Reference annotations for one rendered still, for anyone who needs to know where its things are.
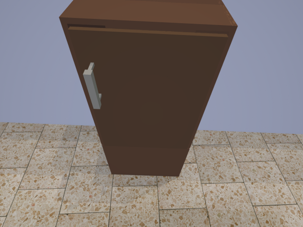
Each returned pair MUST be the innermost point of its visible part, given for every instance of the handle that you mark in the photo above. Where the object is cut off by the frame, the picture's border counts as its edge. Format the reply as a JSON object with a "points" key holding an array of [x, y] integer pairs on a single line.
{"points": [[92, 87]]}

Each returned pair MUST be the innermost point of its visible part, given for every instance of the cupboard door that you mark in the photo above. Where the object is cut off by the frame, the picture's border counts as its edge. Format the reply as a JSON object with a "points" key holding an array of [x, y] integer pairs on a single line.
{"points": [[153, 83]]}

